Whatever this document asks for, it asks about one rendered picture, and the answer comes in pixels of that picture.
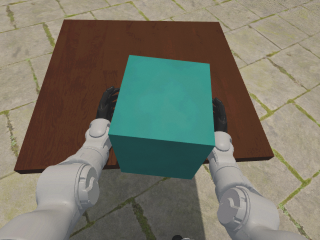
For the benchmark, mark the robot right hand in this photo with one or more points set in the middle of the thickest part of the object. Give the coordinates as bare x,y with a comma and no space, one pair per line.
219,116

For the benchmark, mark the left robot upper arm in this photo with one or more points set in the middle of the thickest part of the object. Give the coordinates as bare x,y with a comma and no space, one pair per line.
63,194

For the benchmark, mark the right robot upper arm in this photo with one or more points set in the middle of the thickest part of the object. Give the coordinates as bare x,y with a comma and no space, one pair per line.
249,216

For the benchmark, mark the left robot forearm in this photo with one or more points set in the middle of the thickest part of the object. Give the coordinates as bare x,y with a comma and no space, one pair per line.
95,150

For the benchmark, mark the right robot forearm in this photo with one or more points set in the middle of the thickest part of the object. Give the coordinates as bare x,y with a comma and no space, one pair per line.
223,168

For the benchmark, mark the carton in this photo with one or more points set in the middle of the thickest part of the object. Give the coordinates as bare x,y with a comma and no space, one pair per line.
163,123

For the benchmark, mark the robot left hand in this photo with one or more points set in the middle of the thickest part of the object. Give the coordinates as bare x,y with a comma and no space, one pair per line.
105,109

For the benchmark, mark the table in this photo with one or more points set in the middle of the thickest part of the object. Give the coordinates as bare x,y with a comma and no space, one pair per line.
91,56

